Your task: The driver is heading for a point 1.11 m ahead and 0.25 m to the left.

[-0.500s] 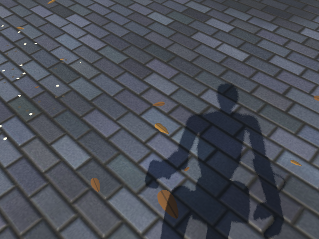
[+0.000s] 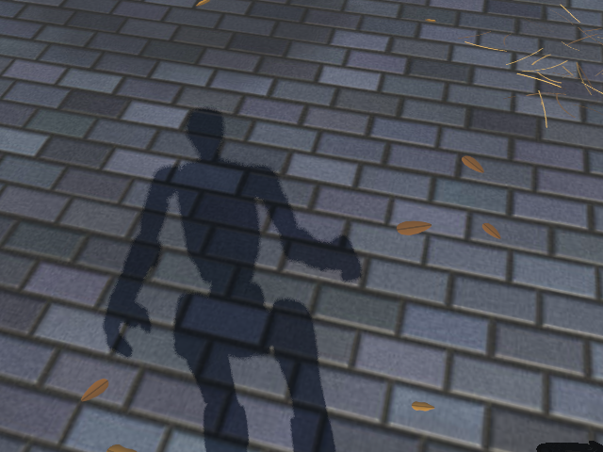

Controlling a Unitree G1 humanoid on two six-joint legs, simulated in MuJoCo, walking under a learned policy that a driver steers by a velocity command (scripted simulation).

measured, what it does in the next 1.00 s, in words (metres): walks ahead, turning left: right foot, then left foot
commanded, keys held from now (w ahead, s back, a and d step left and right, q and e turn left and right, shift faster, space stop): q+shift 0.72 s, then e+shift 0.28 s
